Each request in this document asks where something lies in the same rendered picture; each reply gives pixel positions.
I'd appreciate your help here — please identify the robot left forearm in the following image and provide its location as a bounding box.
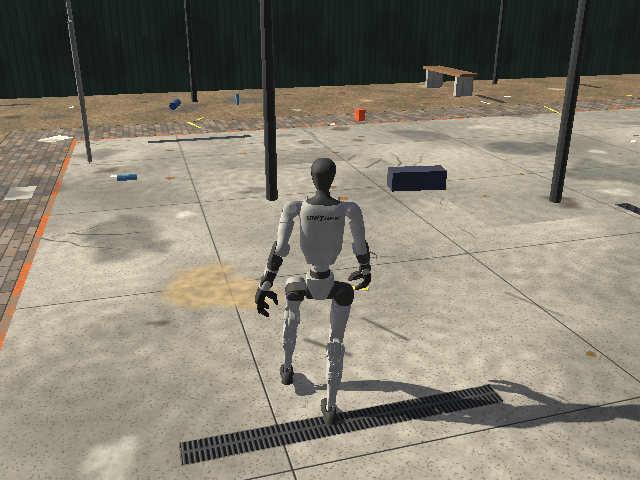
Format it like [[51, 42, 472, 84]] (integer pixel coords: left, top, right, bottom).
[[259, 241, 283, 291]]

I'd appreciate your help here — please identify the right robot upper arm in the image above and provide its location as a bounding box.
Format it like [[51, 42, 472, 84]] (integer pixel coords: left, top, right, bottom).
[[343, 201, 367, 256]]

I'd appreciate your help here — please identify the robot right forearm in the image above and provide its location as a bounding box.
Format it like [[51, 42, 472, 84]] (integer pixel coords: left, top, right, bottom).
[[356, 240, 371, 275]]

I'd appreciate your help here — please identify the right robot thigh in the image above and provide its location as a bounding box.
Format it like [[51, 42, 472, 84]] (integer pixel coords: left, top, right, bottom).
[[326, 281, 354, 361]]

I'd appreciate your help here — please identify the robot right hand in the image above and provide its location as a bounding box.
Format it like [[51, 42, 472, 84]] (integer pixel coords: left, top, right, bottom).
[[348, 269, 371, 290]]

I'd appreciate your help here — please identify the robot left hand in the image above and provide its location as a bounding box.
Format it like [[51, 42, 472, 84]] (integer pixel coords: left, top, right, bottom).
[[255, 287, 278, 317]]

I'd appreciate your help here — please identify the left robot upper arm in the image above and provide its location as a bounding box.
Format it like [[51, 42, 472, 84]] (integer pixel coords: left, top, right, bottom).
[[274, 200, 302, 257]]

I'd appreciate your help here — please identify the right robot foot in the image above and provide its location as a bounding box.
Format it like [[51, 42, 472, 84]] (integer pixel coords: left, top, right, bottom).
[[320, 398, 337, 425]]

